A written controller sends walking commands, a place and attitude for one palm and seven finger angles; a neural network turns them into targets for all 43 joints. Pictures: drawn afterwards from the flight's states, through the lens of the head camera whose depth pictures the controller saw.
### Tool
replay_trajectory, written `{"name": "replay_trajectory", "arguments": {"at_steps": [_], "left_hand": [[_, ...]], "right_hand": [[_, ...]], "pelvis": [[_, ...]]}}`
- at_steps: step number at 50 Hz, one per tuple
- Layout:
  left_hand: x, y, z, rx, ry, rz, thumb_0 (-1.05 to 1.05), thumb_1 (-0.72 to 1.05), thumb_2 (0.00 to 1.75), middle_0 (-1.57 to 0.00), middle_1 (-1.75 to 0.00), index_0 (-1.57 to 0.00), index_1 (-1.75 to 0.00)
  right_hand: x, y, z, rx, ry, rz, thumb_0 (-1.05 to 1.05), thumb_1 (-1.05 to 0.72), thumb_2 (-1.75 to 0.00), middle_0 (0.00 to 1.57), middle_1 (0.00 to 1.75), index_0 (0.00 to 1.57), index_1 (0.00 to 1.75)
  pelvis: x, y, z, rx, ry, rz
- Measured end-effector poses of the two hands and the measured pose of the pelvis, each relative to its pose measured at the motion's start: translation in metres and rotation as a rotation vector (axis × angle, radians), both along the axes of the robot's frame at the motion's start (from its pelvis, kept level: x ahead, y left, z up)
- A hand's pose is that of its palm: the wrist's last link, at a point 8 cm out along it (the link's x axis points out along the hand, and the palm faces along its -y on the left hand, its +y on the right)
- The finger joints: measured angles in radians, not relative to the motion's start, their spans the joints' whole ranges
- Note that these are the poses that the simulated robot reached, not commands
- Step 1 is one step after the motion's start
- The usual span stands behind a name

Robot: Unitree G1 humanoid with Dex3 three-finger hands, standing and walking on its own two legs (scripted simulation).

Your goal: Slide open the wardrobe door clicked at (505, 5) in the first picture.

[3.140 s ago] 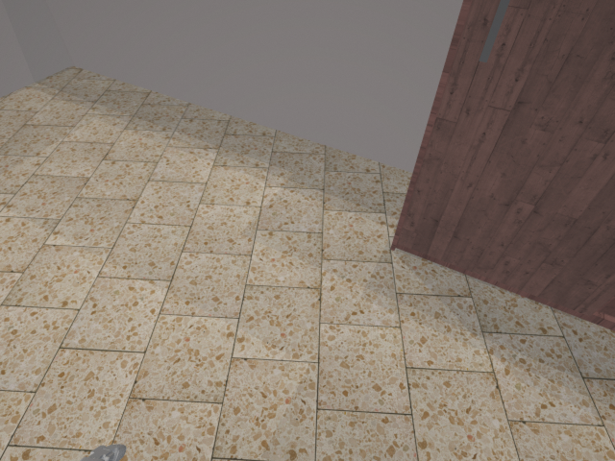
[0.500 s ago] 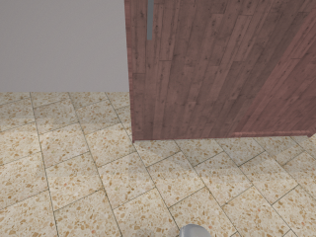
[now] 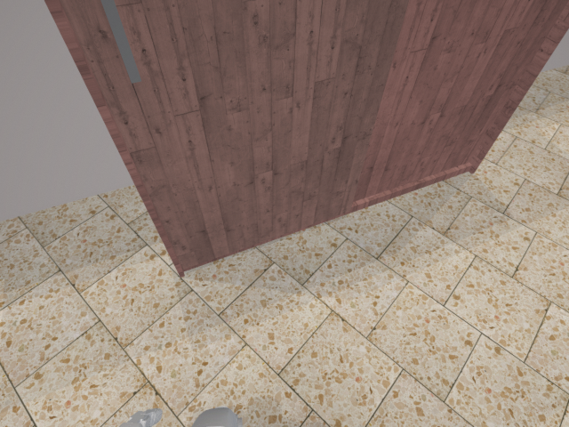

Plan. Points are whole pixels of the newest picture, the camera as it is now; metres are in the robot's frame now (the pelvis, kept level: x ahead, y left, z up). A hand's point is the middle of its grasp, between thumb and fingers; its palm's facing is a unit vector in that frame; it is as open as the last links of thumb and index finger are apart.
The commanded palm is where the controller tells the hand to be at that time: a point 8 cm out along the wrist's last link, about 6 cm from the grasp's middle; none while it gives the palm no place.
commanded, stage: walk to a spot facing it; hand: left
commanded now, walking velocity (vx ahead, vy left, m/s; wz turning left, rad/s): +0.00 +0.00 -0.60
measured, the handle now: (111, 10) +0.71 +0.33 +0.21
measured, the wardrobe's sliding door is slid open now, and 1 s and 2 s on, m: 0.00 0.00 0.00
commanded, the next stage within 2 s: turn to face it in 1.40 s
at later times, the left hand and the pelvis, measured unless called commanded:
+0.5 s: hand out of the picture +0.12 +0.22 -0.16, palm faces -0.29 -0.93 -0.20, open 7.4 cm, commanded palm none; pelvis -0.02 +0.05 +0.01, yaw -19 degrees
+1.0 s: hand out of the picture +0.12 +0.14 -0.15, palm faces -0.51 -0.84 -0.21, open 7.4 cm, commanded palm none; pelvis -0.04 +0.02 +0.01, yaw -34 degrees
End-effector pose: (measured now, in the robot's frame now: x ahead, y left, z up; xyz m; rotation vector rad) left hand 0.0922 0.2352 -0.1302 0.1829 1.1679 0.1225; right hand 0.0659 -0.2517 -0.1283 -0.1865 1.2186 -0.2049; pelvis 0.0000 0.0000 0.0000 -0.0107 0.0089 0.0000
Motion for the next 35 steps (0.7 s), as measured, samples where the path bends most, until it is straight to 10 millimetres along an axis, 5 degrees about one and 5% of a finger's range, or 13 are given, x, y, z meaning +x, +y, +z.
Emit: {"name": "replay_trajectory", "arguments": {"at_steps": [7, 18, 24, 31, 35], "left_hand": [[-0.004, 0.039, -0.024, -0.035, 0.055, -0.018, 0.01, 0.90, 0.90, -0.20, -0.30, -0.20, -0.30], [0.012, 0.062, -0.005, -0.018, 0.097, -0.148, 0.01, 0.91, 0.90, -0.20, -0.29, -0.20, -0.30], [0.034, 0.037, 0.001, 0.005, 0.086, -0.263, 0.01, 0.91, 0.90, -0.20, -0.29, -0.20, -0.30], [0.067, -0.021, 0.008, 0.052, -0.031, -0.419, 0.01, 0.91, 0.90, -0.20, -0.30, -0.20, -0.30], [0.068, -0.045, 0.019, 0.063, -0.071, -0.455, 0.01, 0.91, 0.90, -0.20, -0.30, -0.20, -0.30]], "right_hand": [[0.016, 0.030, 0.018, -0.062, -0.121, -0.021, 0.01, -0.91, -0.90, 0.20, 0.30, 0.20, 0.30], [-0.046, 0.055, 0.032, -0.049, -0.079, -0.181, 0.01, -0.91, -0.90, 0.21, 0.30, 0.20, 0.30], [-0.104, 0.055, 0.015, -0.002, -0.012, -0.313, 0.01, -0.91, -0.90, 0.21, 0.30, 0.20, 0.30], [-0.181, 0.039, -0.024, 0.069, 0.069, -0.457, 0.01, -0.91, -0.90, 0.21, 0.30, 0.20, 0.30], [-0.206, 0.029, -0.027, 0.077, 0.111, -0.502, 0.01, -0.91, -0.90, 0.20, 0.30, 0.20, 0.30]], "pelvis": [[-0.001, 0.034, -0.007, -0.012, -0.009, -0.089], [-0.006, 0.054, 0.012, -0.042, -0.022, -0.236], [-0.015, 0.049, 0.009, -0.024, -0.024, -0.320], [-0.034, 0.022, -0.009, 0.017, -0.024, -0.415], [-0.043, 0.015, -0.006, 0.011, -0.034, -0.445]]}}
